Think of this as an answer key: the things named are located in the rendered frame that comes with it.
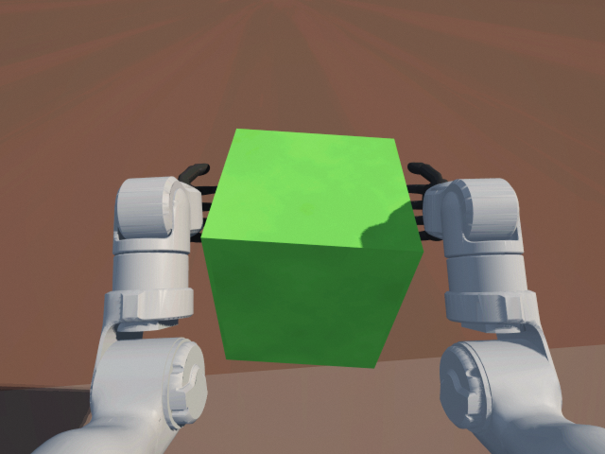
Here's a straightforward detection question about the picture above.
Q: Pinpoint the carton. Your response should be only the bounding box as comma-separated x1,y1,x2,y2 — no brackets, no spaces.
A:
201,129,424,369

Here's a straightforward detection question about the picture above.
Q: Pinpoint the right robot forearm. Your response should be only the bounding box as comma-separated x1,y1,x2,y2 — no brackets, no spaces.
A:
423,178,562,402

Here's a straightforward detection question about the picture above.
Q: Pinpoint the robot left hand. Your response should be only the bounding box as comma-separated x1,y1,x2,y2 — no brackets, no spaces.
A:
178,164,217,242

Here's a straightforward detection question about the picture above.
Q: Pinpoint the robot right hand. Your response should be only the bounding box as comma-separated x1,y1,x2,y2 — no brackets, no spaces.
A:
406,163,448,241

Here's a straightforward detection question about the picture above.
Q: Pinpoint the robot left upper arm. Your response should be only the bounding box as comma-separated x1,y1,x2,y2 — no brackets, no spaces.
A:
31,338,207,454

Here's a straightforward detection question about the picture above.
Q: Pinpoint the left robot forearm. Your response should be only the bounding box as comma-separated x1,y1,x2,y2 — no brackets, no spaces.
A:
90,176,203,415

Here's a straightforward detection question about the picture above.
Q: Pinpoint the robot right upper arm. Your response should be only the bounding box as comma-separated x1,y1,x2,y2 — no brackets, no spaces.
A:
440,339,605,454

